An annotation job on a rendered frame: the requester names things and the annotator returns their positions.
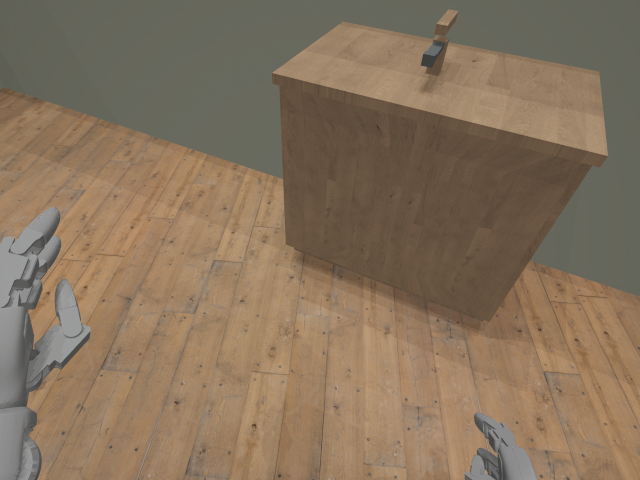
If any robot left hand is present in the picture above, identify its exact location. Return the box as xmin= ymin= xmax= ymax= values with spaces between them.
xmin=0 ymin=207 xmax=91 ymax=409

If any robot right hand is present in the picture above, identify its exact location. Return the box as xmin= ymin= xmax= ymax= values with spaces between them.
xmin=464 ymin=412 xmax=538 ymax=480

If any left robot forearm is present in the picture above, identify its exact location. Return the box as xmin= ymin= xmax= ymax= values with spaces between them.
xmin=0 ymin=407 xmax=42 ymax=480

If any counter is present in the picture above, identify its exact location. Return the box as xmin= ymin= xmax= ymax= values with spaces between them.
xmin=272 ymin=9 xmax=608 ymax=322

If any tap lever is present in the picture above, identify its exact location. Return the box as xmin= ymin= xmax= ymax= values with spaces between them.
xmin=421 ymin=41 xmax=445 ymax=68

